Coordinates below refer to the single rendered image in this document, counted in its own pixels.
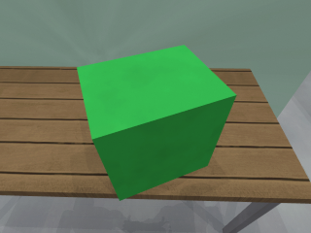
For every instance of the carton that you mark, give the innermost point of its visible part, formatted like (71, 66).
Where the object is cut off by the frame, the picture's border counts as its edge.
(153, 117)

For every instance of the table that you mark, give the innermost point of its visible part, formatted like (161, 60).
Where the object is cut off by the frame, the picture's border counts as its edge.
(46, 147)

